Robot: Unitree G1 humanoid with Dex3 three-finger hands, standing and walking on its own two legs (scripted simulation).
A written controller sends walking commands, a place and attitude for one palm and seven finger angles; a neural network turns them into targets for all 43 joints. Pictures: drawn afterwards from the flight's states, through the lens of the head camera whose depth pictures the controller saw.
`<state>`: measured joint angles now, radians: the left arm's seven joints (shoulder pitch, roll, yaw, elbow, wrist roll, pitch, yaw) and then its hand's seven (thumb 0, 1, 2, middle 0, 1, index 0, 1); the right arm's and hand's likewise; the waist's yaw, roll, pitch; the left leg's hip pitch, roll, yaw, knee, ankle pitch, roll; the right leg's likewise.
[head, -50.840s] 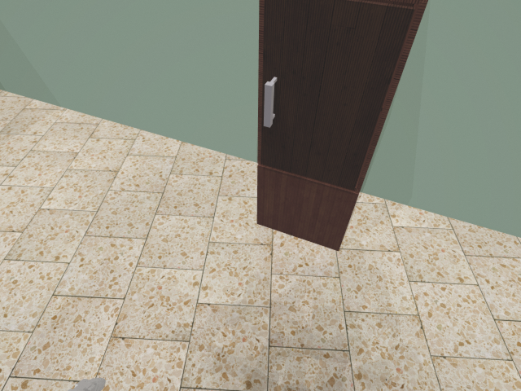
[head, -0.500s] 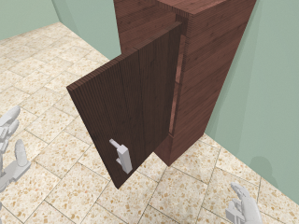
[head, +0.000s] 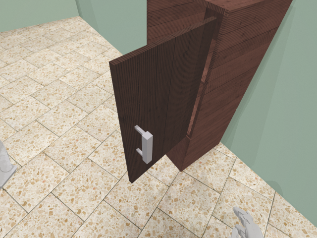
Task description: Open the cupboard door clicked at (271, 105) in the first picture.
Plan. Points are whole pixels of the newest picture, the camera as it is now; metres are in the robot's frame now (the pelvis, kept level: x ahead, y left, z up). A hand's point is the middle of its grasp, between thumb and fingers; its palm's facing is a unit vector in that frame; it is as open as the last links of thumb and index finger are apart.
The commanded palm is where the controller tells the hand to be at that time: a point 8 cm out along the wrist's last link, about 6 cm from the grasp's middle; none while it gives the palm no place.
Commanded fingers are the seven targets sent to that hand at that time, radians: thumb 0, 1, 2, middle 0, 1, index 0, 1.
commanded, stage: step back with the hand held close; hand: left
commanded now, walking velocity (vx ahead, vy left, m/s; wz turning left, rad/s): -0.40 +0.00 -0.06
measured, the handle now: (142, 144) +0.40 +0.08 -0.05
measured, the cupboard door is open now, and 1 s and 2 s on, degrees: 98 98 98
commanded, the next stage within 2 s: stop stepping back and stand still in 0.48 s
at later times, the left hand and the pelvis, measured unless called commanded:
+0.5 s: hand out of the picture +0.08 +0.24 +0.16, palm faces +0.30 -0.81 -0.51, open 7.4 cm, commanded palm +0.02 +0.28 +0.18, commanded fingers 0.00 0.90 0.90 -0.20 -0.30 -0.20 -0.30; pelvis -0.14 -0.02 +0.00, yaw -3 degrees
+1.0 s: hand out of the picture -0.03 +0.25 +0.18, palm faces +0.40 -0.78 -0.49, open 7.4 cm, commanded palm -0.09 +0.29 +0.18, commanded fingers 0.00 0.90 0.90 -0.20 -0.30 -0.20 -0.30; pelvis -0.24 +0.00 +0.00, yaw -3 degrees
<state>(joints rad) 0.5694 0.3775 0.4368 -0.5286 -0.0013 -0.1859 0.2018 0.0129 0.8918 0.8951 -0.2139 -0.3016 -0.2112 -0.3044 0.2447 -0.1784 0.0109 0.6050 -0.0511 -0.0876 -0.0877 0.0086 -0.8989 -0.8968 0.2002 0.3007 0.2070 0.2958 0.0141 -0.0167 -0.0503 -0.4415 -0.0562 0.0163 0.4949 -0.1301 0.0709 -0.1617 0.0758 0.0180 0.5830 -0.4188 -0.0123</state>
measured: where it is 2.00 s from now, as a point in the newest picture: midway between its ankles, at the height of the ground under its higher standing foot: outside the picture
